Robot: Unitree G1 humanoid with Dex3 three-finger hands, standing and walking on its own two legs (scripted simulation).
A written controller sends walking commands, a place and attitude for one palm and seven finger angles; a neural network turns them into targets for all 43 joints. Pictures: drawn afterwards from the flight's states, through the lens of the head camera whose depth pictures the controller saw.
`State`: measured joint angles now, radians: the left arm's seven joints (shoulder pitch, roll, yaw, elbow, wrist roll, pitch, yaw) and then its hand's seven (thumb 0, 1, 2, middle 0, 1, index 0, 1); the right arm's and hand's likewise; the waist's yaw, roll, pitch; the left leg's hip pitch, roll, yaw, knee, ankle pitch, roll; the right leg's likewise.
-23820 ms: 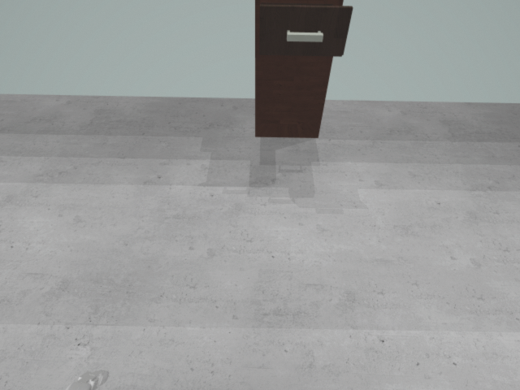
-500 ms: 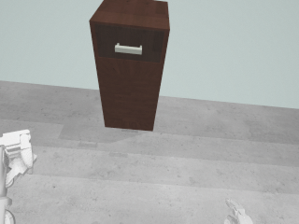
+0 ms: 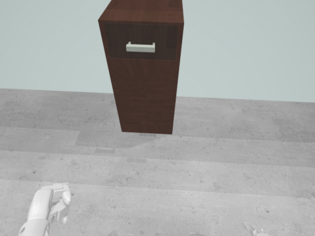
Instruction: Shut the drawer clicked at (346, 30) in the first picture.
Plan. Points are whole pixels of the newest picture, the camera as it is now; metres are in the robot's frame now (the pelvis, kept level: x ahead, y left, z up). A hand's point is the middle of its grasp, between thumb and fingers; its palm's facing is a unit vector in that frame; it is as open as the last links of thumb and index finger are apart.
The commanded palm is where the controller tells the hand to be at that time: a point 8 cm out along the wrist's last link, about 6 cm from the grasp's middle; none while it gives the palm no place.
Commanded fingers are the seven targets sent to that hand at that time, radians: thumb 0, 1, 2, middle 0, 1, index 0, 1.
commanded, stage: let the arm hang, fingers relaxed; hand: left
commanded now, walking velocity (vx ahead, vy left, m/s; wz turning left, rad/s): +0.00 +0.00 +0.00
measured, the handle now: (141, 46) +0.95 +0.09 +0.01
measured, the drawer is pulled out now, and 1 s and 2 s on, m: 0.00 0.00 0.00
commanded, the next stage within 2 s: look to check the result in 0.96 s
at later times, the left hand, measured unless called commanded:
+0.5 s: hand out of the picture +0.02 +0.21 -0.14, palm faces +0.01 -0.97 -0.23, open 6.0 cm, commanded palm none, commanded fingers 0.00 0.90 0.90 -0.20 -0.30 -0.20 -0.30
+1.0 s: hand out of the picture +0.05 +0.18 -0.14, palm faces -0.01 -0.98 -0.19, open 7.4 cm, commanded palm none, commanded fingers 0.00 0.90 0.90 -0.20 -0.30 -0.20 -0.30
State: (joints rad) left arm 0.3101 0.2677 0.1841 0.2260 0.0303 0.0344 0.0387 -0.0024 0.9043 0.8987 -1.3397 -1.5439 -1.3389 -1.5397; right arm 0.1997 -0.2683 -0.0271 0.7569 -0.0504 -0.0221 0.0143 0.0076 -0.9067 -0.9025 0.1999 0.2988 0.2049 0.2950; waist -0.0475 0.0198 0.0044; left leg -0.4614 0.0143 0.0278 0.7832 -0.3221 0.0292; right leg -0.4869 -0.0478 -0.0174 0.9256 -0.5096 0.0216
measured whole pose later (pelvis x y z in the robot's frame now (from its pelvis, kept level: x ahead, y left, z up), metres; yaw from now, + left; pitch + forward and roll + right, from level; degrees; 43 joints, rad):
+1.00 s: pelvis +0.03 +0.01 +0.04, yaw -2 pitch -2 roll +0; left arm 0.24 0.15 0.01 1.13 0.01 0.00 0.02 0.00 0.91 0.90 -0.20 -0.30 -0.20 -0.30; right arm 0.27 -0.14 -0.01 1.11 -0.02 0.00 -0.02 0.00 -0.91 -0.90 0.20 0.30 0.20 0.29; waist -0.01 0.01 0.06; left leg -0.20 -0.01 0.03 0.43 -0.20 0.03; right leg -0.19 -0.02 0.02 0.42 -0.20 0.02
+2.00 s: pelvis +0.05 +0.00 +0.04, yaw -2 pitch -2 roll +0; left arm 0.19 0.20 0.02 1.14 0.01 -0.01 0.02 0.00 0.91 0.90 -0.20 -0.30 -0.20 -0.30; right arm 0.20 -0.20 -0.01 1.13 -0.02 0.00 -0.02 0.00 -0.91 -0.90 0.20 0.30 0.20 0.29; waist -0.01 0.01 0.06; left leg -0.15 0.00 0.03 0.39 -0.21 0.02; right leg -0.14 0.00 0.02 0.38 -0.21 0.01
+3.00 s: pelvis +0.05 +0.00 +0.04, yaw -2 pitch -2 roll +0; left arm 0.13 0.28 0.02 1.14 0.01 -0.01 0.00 0.00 0.91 0.90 -0.20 -0.30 -0.20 -0.30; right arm 0.14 -0.28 -0.02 1.13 -0.02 -0.01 -0.01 0.00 -0.91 -0.90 0.20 0.30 0.21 0.30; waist -0.01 0.00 0.06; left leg -0.12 0.00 0.03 0.34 -0.19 0.01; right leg -0.11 0.00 0.02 0.33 -0.19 0.01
